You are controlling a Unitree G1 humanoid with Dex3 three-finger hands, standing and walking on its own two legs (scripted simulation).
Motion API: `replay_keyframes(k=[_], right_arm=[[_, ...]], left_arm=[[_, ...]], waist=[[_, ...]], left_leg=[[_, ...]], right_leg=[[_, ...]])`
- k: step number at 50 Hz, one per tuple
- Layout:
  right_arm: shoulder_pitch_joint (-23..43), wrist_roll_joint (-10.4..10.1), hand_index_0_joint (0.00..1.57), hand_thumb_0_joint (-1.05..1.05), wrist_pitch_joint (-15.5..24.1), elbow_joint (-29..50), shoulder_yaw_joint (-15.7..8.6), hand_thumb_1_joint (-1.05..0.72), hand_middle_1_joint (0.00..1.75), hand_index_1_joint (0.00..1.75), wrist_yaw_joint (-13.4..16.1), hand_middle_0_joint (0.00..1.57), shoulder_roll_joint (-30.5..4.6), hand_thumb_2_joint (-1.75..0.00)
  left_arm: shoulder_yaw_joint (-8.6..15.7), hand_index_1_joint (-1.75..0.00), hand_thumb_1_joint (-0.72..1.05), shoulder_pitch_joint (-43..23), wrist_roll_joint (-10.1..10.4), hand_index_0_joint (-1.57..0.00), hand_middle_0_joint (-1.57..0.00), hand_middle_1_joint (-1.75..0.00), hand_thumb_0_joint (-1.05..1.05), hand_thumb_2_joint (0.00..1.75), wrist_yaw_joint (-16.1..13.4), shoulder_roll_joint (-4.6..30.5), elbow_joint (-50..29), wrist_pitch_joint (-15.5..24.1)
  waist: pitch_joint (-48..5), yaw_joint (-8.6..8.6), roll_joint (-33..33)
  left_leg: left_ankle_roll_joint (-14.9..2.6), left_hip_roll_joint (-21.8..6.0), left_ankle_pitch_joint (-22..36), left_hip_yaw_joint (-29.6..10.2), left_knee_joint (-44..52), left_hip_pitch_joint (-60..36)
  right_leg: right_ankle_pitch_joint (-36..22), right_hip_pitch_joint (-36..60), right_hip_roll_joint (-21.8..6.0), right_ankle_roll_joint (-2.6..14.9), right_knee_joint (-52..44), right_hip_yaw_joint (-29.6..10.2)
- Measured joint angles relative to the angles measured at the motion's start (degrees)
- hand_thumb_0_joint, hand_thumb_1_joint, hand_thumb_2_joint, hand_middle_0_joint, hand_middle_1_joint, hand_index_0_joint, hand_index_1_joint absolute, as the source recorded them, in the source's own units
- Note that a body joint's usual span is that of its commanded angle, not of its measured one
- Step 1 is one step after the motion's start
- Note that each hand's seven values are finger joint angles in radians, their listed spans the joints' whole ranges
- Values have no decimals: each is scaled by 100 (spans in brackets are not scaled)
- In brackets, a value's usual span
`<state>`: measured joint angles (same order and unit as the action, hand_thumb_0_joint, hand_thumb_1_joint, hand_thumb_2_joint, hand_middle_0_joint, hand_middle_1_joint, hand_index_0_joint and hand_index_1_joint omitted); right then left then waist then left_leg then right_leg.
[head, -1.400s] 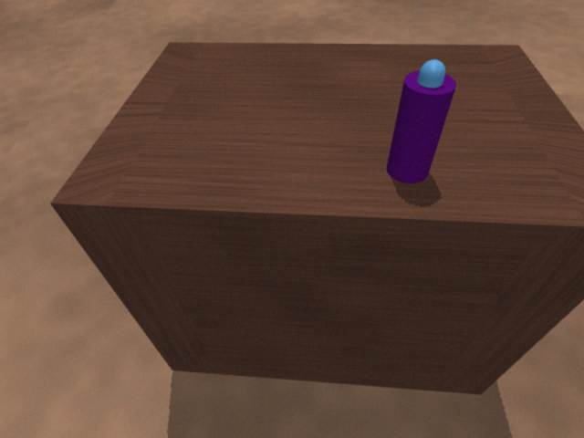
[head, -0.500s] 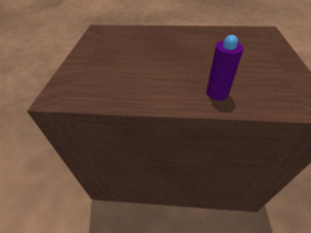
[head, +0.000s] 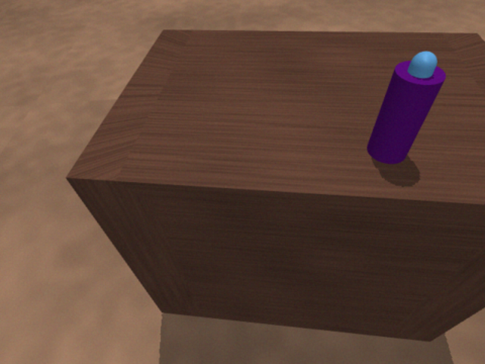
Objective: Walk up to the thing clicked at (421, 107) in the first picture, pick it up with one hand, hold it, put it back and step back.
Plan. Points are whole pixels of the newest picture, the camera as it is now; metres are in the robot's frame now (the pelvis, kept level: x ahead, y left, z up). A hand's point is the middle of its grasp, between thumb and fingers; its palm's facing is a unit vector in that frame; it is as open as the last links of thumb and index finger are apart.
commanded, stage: walk up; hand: right
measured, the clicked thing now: (404, 108) +0.54 -0.24 +0.13
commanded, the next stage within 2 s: none
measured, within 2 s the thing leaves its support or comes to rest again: neither
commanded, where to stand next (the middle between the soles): +0.13 +0.00 m, yaw -5 degrees
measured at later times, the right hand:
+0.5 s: hand out of the picture +0.15 -0.22 -0.15, palm faces +0.06 +0.91 -0.42, open 7.4 cm
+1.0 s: hand out of the picture +0.15 -0.23 -0.14, palm faces +0.04 +0.88 -0.47, open 7.4 cm
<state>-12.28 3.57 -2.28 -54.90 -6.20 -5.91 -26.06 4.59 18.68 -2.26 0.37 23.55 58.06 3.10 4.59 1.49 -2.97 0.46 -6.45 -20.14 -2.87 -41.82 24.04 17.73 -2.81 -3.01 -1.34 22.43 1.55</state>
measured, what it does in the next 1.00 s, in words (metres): walks ahead: left foot, then right foot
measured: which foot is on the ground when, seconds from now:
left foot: up 0.00-0.04, down 0.06-0.56, up 0.58-0.84, down 0.86-1.00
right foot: down 0.00-0.08, up 0.10-0.52, down 0.54-0.88, up 0.90-1.00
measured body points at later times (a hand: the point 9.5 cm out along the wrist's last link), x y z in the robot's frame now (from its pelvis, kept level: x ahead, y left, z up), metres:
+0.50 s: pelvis +0.12 +0.06 -0.01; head +0.18 +0.07 +0.43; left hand +0.25 +0.36 -0.14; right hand +0.15 -0.26 -0.12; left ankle +0.09 +0.18 -0.74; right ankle +0.17 -0.07 -0.72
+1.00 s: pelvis +0.11 +0.05 -0.02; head +0.16 +0.08 +0.43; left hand +0.25 +0.34 -0.15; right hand +0.15 -0.27 -0.11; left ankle +0.13 +0.15 -0.74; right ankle +0.10 -0.09 -0.67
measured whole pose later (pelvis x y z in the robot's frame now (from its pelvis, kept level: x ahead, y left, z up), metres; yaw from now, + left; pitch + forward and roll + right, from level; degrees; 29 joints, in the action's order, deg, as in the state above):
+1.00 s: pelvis +0.11 +0.05 -0.02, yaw -4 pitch -2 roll -1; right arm -13.6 1.6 1.7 -49.2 -1.5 1.9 -20.3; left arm 3.0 7.8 -0.7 0.8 23.6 46.6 -5.0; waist 8.4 -0.8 4.2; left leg -1.5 -1.0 -20.3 0.4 -40.3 17.9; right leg 29.6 -27.8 5.6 1.8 65.1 -6.9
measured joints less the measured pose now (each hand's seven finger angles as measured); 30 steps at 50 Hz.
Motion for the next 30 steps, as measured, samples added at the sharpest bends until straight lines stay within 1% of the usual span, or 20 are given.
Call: replay_keyframes(k=[2,3,4,5,6,7,8,10,12,15,18,21,25,26,27,28,29,30], right_arm=[[-51,-30,20,1,55,73,-49,-90,30,30,-14,20,-1,-90],[-70,-51,20,1,108,94,-70,-90,30,30,6,20,20,-90],[-46,-62,20,1,165,101,-84,-90,30,30,47,20,95,-90],[-38,-54,20,1,224,139,-76,-90,30,30,93,20,170,-90],[-56,-69,20,1,274,180,-44,-90,30,30,131,20,244,-90],[-97,-105,20,1,305,207,0,-90,30,30,152,20,322,-90],[-147,-132,20,1,321,222,51,-90,30,30,169,20,404,-90],[-246,-165,20,1,343,255,170,-90,30,30,220,20,549,-90],[-335,-205,20,1,414,297,263,-90,30,30,280,20,640,-90],[-452,-240,20,1,535,360,348,-90,30,30,398,20,700,-90],[-465,-260,20,1,576,425,383,-90,30,30,512,20,684,-90],[-393,-281,20,1,539,536,370,-89,30,30,603,21,611,-90],[-259,-327,20,1,404,661,337,-89,30,30,684,21,467,-90],[-238,-343,20,1,365,691,329,-89,30,30,700,20,421,-90],[-189,-364,20,1,327,699,318,-89,30,30,714,20,352,-90],[-91,-397,20,1,281,682,299,-89,30,30,732,20,289,-90],[10,-427,20,1,230,674,294,-90,30,30,757,20,265,-90],[97,-439,20,1,184,675,304,-90,30,30,792,20,275,-90]], left_arm=[[9,-30,90,70,-9,-20,-21,-30,1,90,25,120,-65,-45],[8,-30,90,85,-13,-20,-21,-30,1,90,32,183,-95,-78],[9,-30,90,76,-11,-20,-20,-30,1,90,28,257,-118,-117],[2,-30,91,57,9,-20,-20,-30,1,90,11,288,-138,-163],[-19,-30,91,28,37,-20,-20,-30,1,90,-12,284,-148,-206],[-57,-30,91,-18,65,-20,-20,-30,1,90,-28,273,-150,-241],[-101,-30,91,-77,92,-20,-20,-30,1,90,-35,267,-168,-264],[-152,-30,91,-183,159,-20,-20,-30,1,90,-18,254,-261,-247],[-174,-30,91,-264,208,-20,-20,-30,1,90,9,222,-384,-212],[-180,-30,91,-408,219,-20,-20,-30,1,90,33,146,-529,-264],[-187,-30,91,-594,197,-20,-20,-30,1,90,44,67,-646,-384],[-191,-30,91,-791,171,-20,-20,-30,1,90,70,5,-771,-479],[-181,-30,91,-962,141,-20,-20,-30,1,90,122,-31,-910,-559],[-175,-30,91,-987,128,-20,-20,-30,1,90,135,-39,-935,-565],[-161,-30,91,-1033,110,-20,-20,-30,1,90,136,-80,-937,-554],[-156,-30,91,-1101,91,-20,-20,-30,1,90,138,-134,-948,-539],[-164,-30,91,-1154,81,-20,-20,-30,1,90,140,-158,-996,-516],[-178,-30,91,-1188,81,-20,-20,-30,1,90,136,-161,-1067,-496]], waist=[[23,-21,48],[43,-34,128],[118,-25,316],[172,-28,428],[187,-75,445],[173,-144,433],[154,-194,436],[147,-240,498],[169,-262,571],[231,-288,626],[333,-272,628],[484,-286,587],[523,-304,536],[497,-300,514],[505,-289,412],[570,-302,260],[639,-306,201],[691,-269,237]], left_leg=[[9,-25,268,104,437,-146],[69,48,640,181,549,-225],[100,189,696,327,422,-270],[86,261,532,442,234,-282],[56,271,376,473,114,-296],[15,266,284,456,100,-338],[-27,267,256,449,180,-417],[-71,300,308,500,490,-656],[-104,364,376,585,808,-903],[-160,452,375,667,1069,-1175],[-177,473,248,752,1048,-1278],[-156,439,61,808,860,-1275],[-68,365,-298,886,396,-1114],[-37,338,-423,899,220,-1046],[-12,244,-563,885,-14,-964],[-45,119,-603,792,-356,-822],[-88,139,-778,624,-808,-632],[-104,267,-1130,500,-1268,-456]], right_leg=[[323,-54,-131,-87,375,-8],[555,-134,-247,-70,696,-44],[770,-278,-435,68,1178,-158],[1008,-524,-441,175,1847,-383],[1187,-782,-256,264,2510,-582],[1273,-1031,-38,343,3085,-666],[1250,-1284,133,401,3566,-674],[946,-1725,302,450,4078,-624],[643,-2042,339,430,4096,-605],[406,-2290,356,330,3733,-671],[313,-2421,357,280,3268,-720],[155,-2434,326,290,2818,-619],[25,-2195,282,356,2155,-333],[-92,-2053,288,388,1894,-263],[-194,-1959,358,352,1746,-206],[-156,-1939,465,319,1772,-131],[-106,-1939,511,312,1825,-102],[-75,-1951,505,332,1869,-144]])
